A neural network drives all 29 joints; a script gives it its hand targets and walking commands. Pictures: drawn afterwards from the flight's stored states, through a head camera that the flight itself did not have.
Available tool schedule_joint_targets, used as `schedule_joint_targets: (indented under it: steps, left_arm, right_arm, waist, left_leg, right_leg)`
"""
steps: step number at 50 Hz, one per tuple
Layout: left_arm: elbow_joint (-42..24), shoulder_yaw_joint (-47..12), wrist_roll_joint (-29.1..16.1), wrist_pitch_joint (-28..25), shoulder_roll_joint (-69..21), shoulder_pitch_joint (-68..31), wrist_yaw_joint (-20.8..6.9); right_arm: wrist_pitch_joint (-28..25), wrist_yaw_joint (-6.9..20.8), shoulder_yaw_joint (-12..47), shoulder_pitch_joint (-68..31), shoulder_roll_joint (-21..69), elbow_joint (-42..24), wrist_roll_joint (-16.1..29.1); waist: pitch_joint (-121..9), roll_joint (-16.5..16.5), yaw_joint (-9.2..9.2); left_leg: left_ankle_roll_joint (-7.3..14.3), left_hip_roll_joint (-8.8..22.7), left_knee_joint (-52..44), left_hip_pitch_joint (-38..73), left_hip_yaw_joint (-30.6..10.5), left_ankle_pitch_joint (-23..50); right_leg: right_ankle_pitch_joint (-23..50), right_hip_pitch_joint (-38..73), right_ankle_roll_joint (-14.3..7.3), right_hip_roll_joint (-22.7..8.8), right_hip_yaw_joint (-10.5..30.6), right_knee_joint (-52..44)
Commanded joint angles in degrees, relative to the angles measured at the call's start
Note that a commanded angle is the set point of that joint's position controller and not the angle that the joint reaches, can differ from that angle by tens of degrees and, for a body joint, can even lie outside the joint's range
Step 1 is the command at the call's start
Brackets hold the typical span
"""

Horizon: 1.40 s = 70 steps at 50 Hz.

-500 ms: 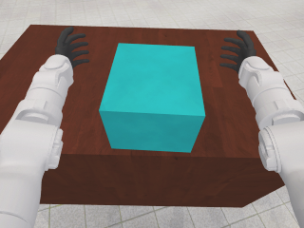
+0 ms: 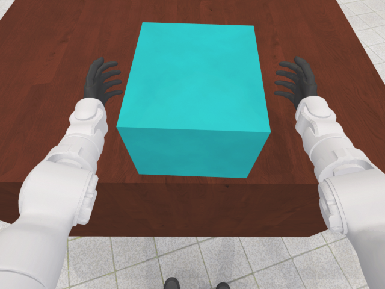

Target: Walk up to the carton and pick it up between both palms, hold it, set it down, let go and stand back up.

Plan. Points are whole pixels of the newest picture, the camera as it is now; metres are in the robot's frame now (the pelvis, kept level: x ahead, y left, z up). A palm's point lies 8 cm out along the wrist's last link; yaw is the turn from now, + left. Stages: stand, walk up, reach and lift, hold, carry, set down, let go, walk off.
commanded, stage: reach and lift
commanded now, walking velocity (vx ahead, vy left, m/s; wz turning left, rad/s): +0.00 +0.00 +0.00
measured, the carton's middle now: (195, 101) +0.50 +0.03 +0.05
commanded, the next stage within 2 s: none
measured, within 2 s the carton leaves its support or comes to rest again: neither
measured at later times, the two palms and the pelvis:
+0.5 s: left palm (111, 94) +0.47 +0.20 +0.10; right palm (286, 90) +0.48 -0.15 +0.11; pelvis +0.01 +0.00 +0.01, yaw +1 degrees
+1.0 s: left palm (112, 93) +0.47 +0.20 +0.10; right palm (283, 94) +0.48 -0.15 +0.11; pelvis +0.02 +0.00 +0.02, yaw +3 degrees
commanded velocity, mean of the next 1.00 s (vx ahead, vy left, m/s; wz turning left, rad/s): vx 0.00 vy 0.00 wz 0.00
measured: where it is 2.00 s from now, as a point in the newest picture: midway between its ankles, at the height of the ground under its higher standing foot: outside the picture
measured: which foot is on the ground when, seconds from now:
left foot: down 0.00-1.00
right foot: down 0.00-1.00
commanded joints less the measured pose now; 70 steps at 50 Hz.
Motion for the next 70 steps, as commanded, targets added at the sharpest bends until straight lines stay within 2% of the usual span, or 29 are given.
schedule_joint_targets:
  steps: [1,5,6,9,12,16,25,28,34,39,42,46,49,51,55,62,70]
  left_arm:
    - [-6.0,2.3,1.2,-4.6,11.4,-26.9,-0.4]
    - [-9.8,4.0,3.9,-3.2,10.1,-26.5,-0.2]
    - [-11.5,3.2,4.7,-3.2,5.7,-24.7,0.0]
    - [-16.2,4.9,7.4,-2.1,3.7,-23.7,0.4]
    - [-18.1,6.7,9.2,-0.3,2.5,-22.7,0.8]
    - [-19.0,9.3,11.5,1.1,2.3,-23.4,1.4]
    - [-15.2,13.7,16.1,-0.7,-0.2,-23.9,2.4]
    - [-14.3,14.9,17.3,-1.3,-1.0,-23.0,2.1]
    - [-16.5,16.2,20.1,-1.8,-3.6,-22.8,1.9]
    - [-18.2,18.2,23.6,-0.4,-6.7,-21.6,1.7]
    - [-19.4,20.2,26.1,0.2,-10.8,-21.5,0.8]
    - [-21.4,25.8,34.0,1.7,-20.6,-19.4,-2.9]
    - [-23.9,27.1,40.8,3.9,-34.9,-16.5,-7.2]
    - [-27.0,27.0,42.6,6.3,-37.3,-14.4,-8.3]
    - [-33.0,26.1,43.2,10.3,-38.0,-12.5,-8.9]
    - [-39.0,25.5,43.7,12.8,-38.0,-9.3,-10.1]
    - [-42.3,23.8,43.8,14.3,-39.3,-7.2,-10.2]
  right_arm:
    - [-4.1,-0.8,-0.6,-26.4,-7.9,-8.4,0.8]
    - [-3.9,-0.8,-1.9,-23.9,-9.1,-7.4,0.6]
    - [-3.2,-0.5,-2.1,-22.5,-5.9,-6.6,0.9]
    - [-2.5,-0.4,-4.8,-21.1,-6.2,-9.5,-1.9]
    - [-1.8,-1.2,-7.4,-21.2,-6.0,-12.6,-4.8]
    - [-0.9,-2.8,-10.5,-22.6,-4.6,-14.2,-8.3]
    - [0.0,-5.3,-12.3,-22.4,3.0,-12.3,-12.7]
    - [0.3,-5.9,-12.8,-21.1,4.7,-11.8,-13.6]
    - [0.3,-6.1,-16.0,-20.3,7.5,-14.5,-17.1]
    - [1.0,-5.1,-19.1,-19.2,9.8,-16.1,-20.9]
    - [1.7,-3.9,-20.9,-18.5,14.2,-17.7,-24.2]
    - [2.7,-0.4,-26.5,-15.3,24.7,-20.0,-33.7]
    - [3.8,3.9,-27.9,-11.0,39.4,-22.3,-42.6]
    - [4.7,5.3,-27.8,-8.5,41.4,-25.6,-45.2]
    - [6.0,5.7,-25.9,-6.7,42.5,-31.0,-44.9]
    - [4.9,4.7,-23.4,-3.6,42.8,-33.3,-42.7]
    - [4.4,4.2,-21.9,-1.8,43.0,-34.4,-41.8]
  waist:
    - [-42.6,-2.5,0.12]
    - [-43.1,2.7,0.51]
    - [-41.1,3.6,-0.23]
    - [-40.8,5.2,0.25]
    - [-40.9,4.7,0.18]
    - [-38.9,3.2,-0.02]
    - [-34.1,0.1,-0.44]
    - [-32.2,-0.1,-1.05]
    - [-31.8,2.8,-1.34]
    - [-30.0,4.1,-0.99]
    - [-28.4,3.3,-0.87]
    - [-24.7,2.7,-1.11]
    - [-21.7,3.5,-1.81]
    - [-21.2,3.3,-1.79]
    - [-18.4,1.4,-1.87]
    - [-14.6,1.1,-1.95]
    - [-14.3,1.1,-2.45]
  left_leg:
    - [-0.6,-0.1,1.1,12.8,-0.7,16.0]
    - [-3.9,0.1,2.4,25.6,-0.8,22.8]
    - [-4.6,-0.1,3.1,29.4,-1.5,24.1]
    - [-6.1,0.2,3.4,38.1,-2.0,27.6]
    - [-6.2,0.3,3.3,40.4,-2.3,28.1]
    - [-5.5,-0.3,2.2,36.4,-2.0,24.5]
    - [-2.7,-1.1,-1.6,26.8,-0.9,17.6]
    - [-2.3,-1.2,-2.9,25.4,-1.0,16.8]
    - [-2.9,-1.2,-3.7,28.8,-1.0,17.0]
    - [-3.7,-1.0,-4.0,33.1,-1.5,17.8]
    - [-3.7,-1.1,-4.6,34.1,-1.8,18.0]
    - [-3.7,-1.4,-6.7,35.3,-2.8,18.8]
    - [-4.0,-1.4,-8.8,37.3,-4.0,19.0]
    - [-4.0,-1.3,-9.3,38.8,-4.3,20.1]
    - [-2.5,-1.7,-9.9,36.4,-3.8,19.7]
    - [-0.6,-2.9,-10.6,30.2,-3.0,19.6]
    - [-1.0,-2.9,-10.3,32.6,-3.0,20.3]
  right_leg:
    - [21.3,25.1,4.6,-1.8,1.4,4.6]
    - [20.0,16.0,2.8,0.0,-0.1,1.4]
    - [18.3,13.3,2.5,0.5,-0.5,0.7]
    - [15.2,7.9,1.3,1.5,-1.7,-3.0]
    - [14.3,6.9,0.9,1.7,-2.0,-4.8]
    - [14.4,10.7,0.9,1.4,-2.2,-5.0]
    - [18.0,23.0,1.7,-0.3,-1.1,-3.3]
    - [19.1,25.6,1.7,-0.6,-1.1,-3.4]
    - [16.9,23.4,0.7,-0.5,-1.9,-5.0]
    - [14.4,20.8,-0.2,-0.1,-2.9,-6.5]
    - [13.6,21.5,-0.3,0.3,-3.6,-7.6]
    - [15.4,26.6,-0.7,0.4,-4.4,-9.6]
    - [17.1,32.3,-1.0,0.2,-5.4,-11.3]
    - [19.5,35.7,-1.1,0.3,-5.9,-11.3]
    - [24.8,41.7,0.0,-0.1,-5.7,-9.6]
    - [35.4,50.3,1.8,-1.0,-4.9,-5.2]
    - [34.8,49.5,2.2,-0.5,-5.6,-5.4]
